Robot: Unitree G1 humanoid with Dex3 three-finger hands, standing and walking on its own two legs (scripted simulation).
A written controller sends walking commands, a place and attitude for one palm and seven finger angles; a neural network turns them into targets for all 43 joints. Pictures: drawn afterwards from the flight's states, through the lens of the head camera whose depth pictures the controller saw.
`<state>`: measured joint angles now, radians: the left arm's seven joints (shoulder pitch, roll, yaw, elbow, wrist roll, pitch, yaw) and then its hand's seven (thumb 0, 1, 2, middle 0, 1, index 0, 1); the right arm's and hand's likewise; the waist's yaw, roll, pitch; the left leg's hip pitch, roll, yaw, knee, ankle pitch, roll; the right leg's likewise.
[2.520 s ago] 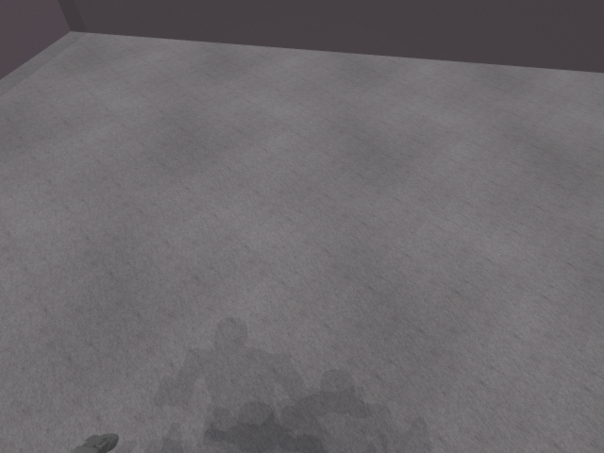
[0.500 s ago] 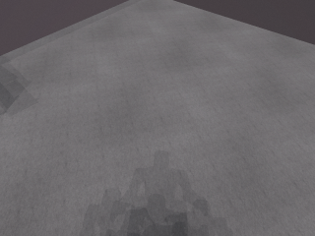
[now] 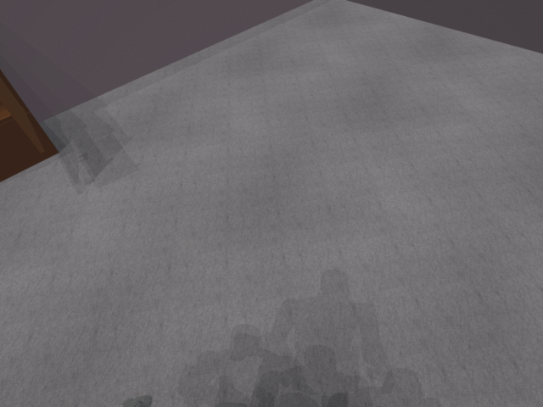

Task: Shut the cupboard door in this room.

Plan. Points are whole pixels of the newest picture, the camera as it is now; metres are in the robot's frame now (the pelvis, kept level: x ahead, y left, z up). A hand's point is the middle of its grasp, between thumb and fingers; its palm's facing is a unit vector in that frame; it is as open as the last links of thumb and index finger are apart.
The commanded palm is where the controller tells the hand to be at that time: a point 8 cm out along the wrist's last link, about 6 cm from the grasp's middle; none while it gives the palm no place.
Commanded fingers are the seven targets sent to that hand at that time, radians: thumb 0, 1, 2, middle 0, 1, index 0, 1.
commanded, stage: turn or walk to find it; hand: left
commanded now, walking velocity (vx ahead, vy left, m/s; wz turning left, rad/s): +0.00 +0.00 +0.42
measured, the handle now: out of the picture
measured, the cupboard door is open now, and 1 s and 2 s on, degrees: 83 83 83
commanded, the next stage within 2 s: stand and wait in 0.20 s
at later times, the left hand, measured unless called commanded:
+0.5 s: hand out of the picture -0.05 +0.25 -0.18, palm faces +0.22 -0.95 -0.21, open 7.4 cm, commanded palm none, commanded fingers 0.00 0.90 0.90 -0.20 -0.30 -0.20 -0.30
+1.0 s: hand out of the picture -0.05 +0.21 -0.16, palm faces +0.32 -0.92 -0.23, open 7.3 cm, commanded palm none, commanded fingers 0.00 0.90 0.90 -0.20 -0.30 -0.20 -0.30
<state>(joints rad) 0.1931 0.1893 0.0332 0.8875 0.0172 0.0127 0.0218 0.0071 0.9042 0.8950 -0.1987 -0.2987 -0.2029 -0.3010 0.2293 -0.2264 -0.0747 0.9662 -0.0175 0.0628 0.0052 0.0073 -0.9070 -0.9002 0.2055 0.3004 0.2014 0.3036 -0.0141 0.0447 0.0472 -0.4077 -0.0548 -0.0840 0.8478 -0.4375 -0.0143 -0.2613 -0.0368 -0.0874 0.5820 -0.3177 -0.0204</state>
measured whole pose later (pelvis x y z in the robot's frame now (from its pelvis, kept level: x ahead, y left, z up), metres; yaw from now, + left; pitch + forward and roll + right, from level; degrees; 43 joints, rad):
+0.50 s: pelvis -0.02 +0.05 +0.01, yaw +9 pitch -1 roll -1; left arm 0.28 0.25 0.05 1.05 0.02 0.06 0.03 0.01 0.91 0.90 -0.20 -0.30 -0.20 -0.30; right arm 0.15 -0.15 -0.01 0.99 -0.01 0.00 -0.02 0.01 -0.91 -0.90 0.20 0.30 0.20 0.30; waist 0.04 -0.07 0.06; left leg -0.20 0.00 0.08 0.50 -0.29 0.04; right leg -0.37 -0.09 -0.04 0.96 -0.45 0.05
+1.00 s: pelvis -0.05 +0.02 +0.01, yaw +18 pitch -1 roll +1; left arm 0.23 0.16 0.03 1.00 0.02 0.02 0.03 0.01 0.91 0.89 -0.20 -0.30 -0.21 -0.30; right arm 0.26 -0.20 -0.07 1.06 -0.01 0.07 0.01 0.01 -0.91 -0.90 0.20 0.30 0.20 0.30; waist -0.01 0.01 0.04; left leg -0.41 0.02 0.01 0.99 -0.43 -0.04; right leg -0.19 -0.06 -0.14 0.49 -0.28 -0.01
